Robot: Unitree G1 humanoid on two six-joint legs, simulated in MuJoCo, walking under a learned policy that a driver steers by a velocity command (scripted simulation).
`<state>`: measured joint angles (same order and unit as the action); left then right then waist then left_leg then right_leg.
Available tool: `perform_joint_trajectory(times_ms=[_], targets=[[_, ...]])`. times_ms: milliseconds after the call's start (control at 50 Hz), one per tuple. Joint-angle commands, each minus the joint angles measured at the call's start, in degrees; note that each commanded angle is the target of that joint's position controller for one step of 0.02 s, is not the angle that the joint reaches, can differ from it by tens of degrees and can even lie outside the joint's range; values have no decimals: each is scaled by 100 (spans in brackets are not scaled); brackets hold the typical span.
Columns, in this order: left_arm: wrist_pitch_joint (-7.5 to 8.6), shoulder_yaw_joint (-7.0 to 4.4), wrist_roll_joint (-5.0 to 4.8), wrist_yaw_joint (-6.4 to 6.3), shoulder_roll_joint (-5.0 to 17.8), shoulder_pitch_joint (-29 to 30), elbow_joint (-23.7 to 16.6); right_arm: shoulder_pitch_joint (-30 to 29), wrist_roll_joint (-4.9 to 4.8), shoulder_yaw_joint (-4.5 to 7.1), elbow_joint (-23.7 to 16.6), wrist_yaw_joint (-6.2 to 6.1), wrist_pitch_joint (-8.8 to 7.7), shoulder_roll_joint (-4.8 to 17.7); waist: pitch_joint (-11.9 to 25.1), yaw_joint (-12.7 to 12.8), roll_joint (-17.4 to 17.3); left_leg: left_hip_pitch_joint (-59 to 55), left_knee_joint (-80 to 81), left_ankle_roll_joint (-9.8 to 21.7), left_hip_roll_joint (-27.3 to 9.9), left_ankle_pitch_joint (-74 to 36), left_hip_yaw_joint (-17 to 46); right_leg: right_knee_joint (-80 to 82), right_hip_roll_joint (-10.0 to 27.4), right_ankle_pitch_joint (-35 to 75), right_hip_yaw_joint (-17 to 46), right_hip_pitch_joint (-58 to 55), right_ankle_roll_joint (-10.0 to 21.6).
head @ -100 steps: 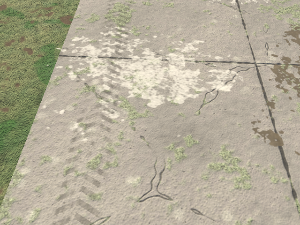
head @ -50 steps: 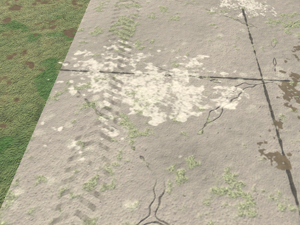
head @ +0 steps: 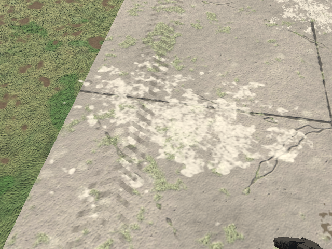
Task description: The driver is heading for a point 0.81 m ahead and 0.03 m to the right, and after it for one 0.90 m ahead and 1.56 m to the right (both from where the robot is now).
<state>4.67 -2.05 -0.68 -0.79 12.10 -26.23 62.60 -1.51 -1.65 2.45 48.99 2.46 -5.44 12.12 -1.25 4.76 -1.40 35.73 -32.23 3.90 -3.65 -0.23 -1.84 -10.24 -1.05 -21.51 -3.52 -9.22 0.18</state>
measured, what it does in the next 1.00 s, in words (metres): walks ahead: left foot, then right foot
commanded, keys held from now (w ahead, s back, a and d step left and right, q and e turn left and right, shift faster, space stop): w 1.00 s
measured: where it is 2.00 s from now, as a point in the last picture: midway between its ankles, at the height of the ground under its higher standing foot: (206, 113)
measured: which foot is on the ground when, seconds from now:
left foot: up 0.00-0.02, down 0.04-0.62, up 0.64-1.00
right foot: down 0.00-0.06, up 0.08-0.60, down 0.62-1.00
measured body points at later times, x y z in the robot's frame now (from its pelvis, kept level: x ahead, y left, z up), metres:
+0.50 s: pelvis +0.28 +0.03 +0.02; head +0.30 +0.03 +0.47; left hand +0.47 +0.27 -0.09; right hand +0.25 -0.23 -0.12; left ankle +0.19 +0.12 -0.73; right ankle +0.48 -0.13 -0.68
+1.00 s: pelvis +0.56 -0.03 +0.02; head +0.58 -0.03 +0.47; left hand +0.55 +0.23 -0.12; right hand +0.73 -0.28 -0.09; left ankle +0.75 +0.15 -0.66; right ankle +0.51 -0.11 -0.73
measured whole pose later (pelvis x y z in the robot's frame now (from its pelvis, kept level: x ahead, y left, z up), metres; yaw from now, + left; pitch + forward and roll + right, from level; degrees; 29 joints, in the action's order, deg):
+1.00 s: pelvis +0.56 -0.03 +0.02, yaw +0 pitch +2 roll -1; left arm 5.5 -2.8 -0.1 0.2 12.5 -20.6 57.8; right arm 4.4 -0.6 4.0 51.5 -0.1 -4.3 14.6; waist 0.3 3.5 -2.3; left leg 40.2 -41.9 1.0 -7.9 -2.5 2.1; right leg -11.2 -3.8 -10.9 -3.6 2.1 3.6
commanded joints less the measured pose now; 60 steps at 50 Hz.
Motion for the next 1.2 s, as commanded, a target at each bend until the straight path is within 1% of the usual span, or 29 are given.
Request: perform_joint_trajectory(times_ms=[20, 40, 60, 80, 100, 120, 140, 160, 200, 240, 340, 420, 520, 580, 620, 640, 660, 680, 700, 720, 760, 800, 860, 980, 1080, 1140, 1160, 1180, 1200], targets=[[-47, -218, 23, -21, 1036, 64, -196, 412, -10, 266, -230, 31, -108, 813, 70, -791, 815, -1197, 84, 306, 406, 466, -268, -1160, 1534, 5198, 370, 314, 772], [-84, -182, 56, -15, 959, 160, -249, 1503, -23, 412, 101, -6, -90, 1074, 691, -1307, 806, -2632, 68, 472, 517, 461, -310, -2434, 1250, 5519, 161, 801, 599], [-78, -78, 146, 4, 722, 87, -410, 2558, 57, 535, 325, -77, -64, 1573, 1565, -1548, 44, -4545, -22, 845, -692, 681, 1170, -4447, 862, 3616, -23, 2287, 406], [77, 155, 40, 81, -196, -695, -399, 2818, 166, 530, 445, -24, -65, 1790, 2515, -997, -1536, -6079, 1098, 1769, -1965, 2171, 4298, -6360, -303, -860, 513, 4249, 125], [252, 14, -137, 111, 430, -192, -409, 2623, 129, 386, 427, -12, -88, 1253, 2188, -1182, -1011, -5803, 1623, 1500, -1786, 2514, 4613, -7047, -64, -976, 1247, 4846, 277], [331, -70, -246, 112, 739, 435, -641, 2062, 85, 310, 357, -27, -116, 1003, 1273, -1059, -773, -4990, 1639, 1206, -1629, 2041, 3599, -7123, 242, -519, 1016, 5253, 367], [355, -86, -203, 53, 811, 763, -732, 1497, 101, 239, 224, -21, -143, 842, 870, -849, -123, -3996, 1759, 1054, -1454, 1227, 2794, -6827, 589, 95, 889, 4960, 392], [311, -150, -103, 0, 791, 885, -744, 1197, 172, 200, 205, 6, -171, 691, 592, -639, 44, -3188, 1892, 952, -1233, 677, 2222, -6465, 802, 439, 835, 4620, 392], [132, -165, -75, -14, 539, 569, -695, 1166, 232, 131, 320, 36, -191, 472, 470, -338, -197, -2536, 2210, 929, -956, 493, 1628, -6064, 1005, 678, 862, 4099, 420], [23, -177, -65, -29, 470, 667, -759, 1369, 197, 144, 442, -19, -197, 596, 216, -271, -218, -2251, 2464, 1008, -876, 389, 1288, -5657, 1079, 787, 772, 4214, 352], [13, -226, 39, -15, 548, 1802, -1152, 1925, 179, 183, 574, -225, -124, 860, -128, -507, -97, -2628, 2681, 934, -827, 162, 931, -4059, 1080, 2191, 673, 5153, 91], [70, -166, -3, 72, 437, 2598, -1356, 2308, 115, 182, 669, -276, -86, 919, -258, -768, -143, -2887, 2687, 754, -687, 124, 559, -2799, 803, 2928, 395, 4906, 77], [134, -106, -62, 247, 463, 3275, -1652, 2710, 81, 232, 878, -299, 42, 985, -458, -932, -177, -3858, 2270, 723, -1046, -111, 558, -2093, 659, 2428, 361, 5089, 211], [189, -186, -72, 315, 704, 2900, -1644, 2516, 66, 294, 855, -325, 117, 1120, -177, -599, -366, -4146, 1669, 565, -1165, -1460, 532, -1864, 412, 1792, 196, 4289, 445], [196, -435, -43, 267, 1166, 1281, -1159, 2287, 88, 240, 761, -321, 165, 1000, 807, 186, -331, -3591, -176, 296, -692, -2746, 142, -1840, 152, 1877, 17, 1987, 753], [171, -556, 33, 203, 1657, 195, -952, 2390, 204, 139, 611, -318, 149, 796, 1725, 437, 484, -2247, -2158, 76, -285, -861, -137, -1939, 1383, 1867, 1485, 145, 1154], [156, -566, 59, 258, 1836, 10, -843, 3108, 136, -70, 644, -233, 4, -8, 2402, -30, 1979, -64, -3897, -211, 779, 3149, 299, -1058, 2467, 688, 4295, -1514, 2027], [171, -409, 11, 264, 1269, 193, -896, 2645, -17, 70, 663, -217, -132, 661, 2052, 163, 1321, 577, -4536, -72, 471, 3239, 972, -726, 2254, 209, 4343, -1284, 1754], [186, -335, -7, 243, 1019, 719, -1011, 2076, -118, 143, 473, -210, -210, 941, 1271, 87, 1042, 884, -4540, 28, 178, 2702, 817, -661, 2084, 585, 3419, -515, 1487], [193, -276, 29, 248, 895, 1211, -1125, 1801, -87, 151, 421, -258, -220, 932, 871, -118, 469, 615, -4277, 24, -139, 2135, 660, -516, 1897, 1263, 2750, 380, 1368], [217, -191, 140, 281, 622, 1526, -1118, 1815, 33, 213, 424, -298, -96, 782, 507, -470, 459, -2, -3742, 3, -459, 1622, 659, -179, 1552, 1860, 1971, 1483, 1272], [229, -194, 113, 275, 647, 1388, -1010, 1963, 34, 205, 457, -311, 35, 560, 367, -591, 520, -166, -3385, -49, -528, 1514, 591, 95, 1427, 2025, 1609, 1822, 1332], [226, -254, 102, 166, 910, 1109, -900, 1408, 104, 231, 255, -332, 107, 591, 73, -536, 386, 380, -2612, -230, -594, 878, 532, 334, 1429, 2340, 1308, 1835, 1380], [141, -245, 29, 49, 956, 595, -744, 250, 98, 168, -76, -239, 51, 436, -177, -209, 451, 364, -673, -315, -326, -603, 241, 433, 1158, 2352, 687, 1561, 1103], [15, -285, -40, 20, 995, 119, -530, -510, 47, 123, -392, -91, -47, 489, -438, -29, 476, 419, 154, -255, -127, -235, 282, 2, 1452, 2356, 940, 831, 1110], [-55, -361, -63, -20, 1148, 309, -576, -133, 36, 204, -367, -40, -144, 753, -203, -369, 658, -450, 437, -128, 65, 270, 254, -514, 1591, 2952, 1166, 725, 972], [-74, -362, -63, -19, 1157, 468, -629, 404, 47, 293, -228, -60, -167, 914, 101, -692, 686, -1264, 551, -33, 231, 366, 115, -1074, 1429, 3737, 1073, 833, 867], [-79, -300, -23, -9, 989, 552, -700, 1411, 79, 439, 53, -110, -183, 1216, 776, -1122, 591, -2754, 395, 150, 133, 259, 183, -2208, 1074, 3891, 858, 1360, 684], [-75, -190, 103, -4, 692, 502, -891, 2460, 178, 550, 198, -179, -171, 1697, 1785, -1393, -215, -4562, 257, 478, -1083, 340, 1482, -4128, 560, 2077, 516, 2594, 448]])
Keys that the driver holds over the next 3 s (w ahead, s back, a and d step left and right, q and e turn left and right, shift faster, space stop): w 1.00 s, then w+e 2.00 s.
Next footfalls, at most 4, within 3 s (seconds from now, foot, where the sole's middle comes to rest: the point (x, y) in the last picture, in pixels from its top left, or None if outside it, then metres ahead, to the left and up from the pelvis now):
0.04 left None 0.23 0.12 -0.76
0.62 right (215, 230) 0.55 -0.11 -0.76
1.18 left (162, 158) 0.87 0.13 -0.76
1.74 right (227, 125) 1.09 -0.18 -0.76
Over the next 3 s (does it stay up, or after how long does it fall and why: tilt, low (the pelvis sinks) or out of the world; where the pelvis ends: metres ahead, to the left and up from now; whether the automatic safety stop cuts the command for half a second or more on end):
stays up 1.46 -0.47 0.02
